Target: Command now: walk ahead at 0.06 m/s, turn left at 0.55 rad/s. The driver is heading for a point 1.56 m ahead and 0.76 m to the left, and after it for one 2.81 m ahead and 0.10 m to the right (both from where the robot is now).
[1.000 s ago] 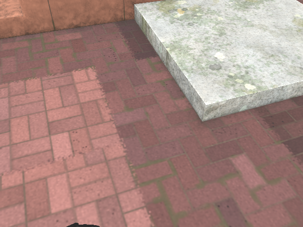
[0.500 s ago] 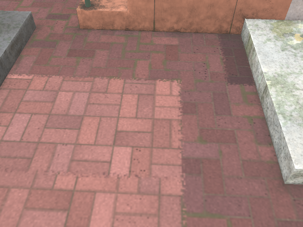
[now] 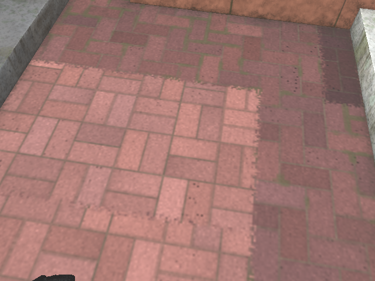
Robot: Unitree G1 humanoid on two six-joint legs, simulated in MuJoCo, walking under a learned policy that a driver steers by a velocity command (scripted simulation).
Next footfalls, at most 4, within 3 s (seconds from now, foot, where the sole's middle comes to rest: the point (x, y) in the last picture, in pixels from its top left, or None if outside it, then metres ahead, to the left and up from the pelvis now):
0.16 right None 0.10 -0.14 -0.77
0.58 left None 0.00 0.11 -0.77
1.04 right None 0.11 -0.08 -0.77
1.36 left None -0.08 0.11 -0.77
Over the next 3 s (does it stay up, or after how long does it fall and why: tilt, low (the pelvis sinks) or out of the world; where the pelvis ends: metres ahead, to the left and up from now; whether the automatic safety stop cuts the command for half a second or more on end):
stays up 0.66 0.15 0.01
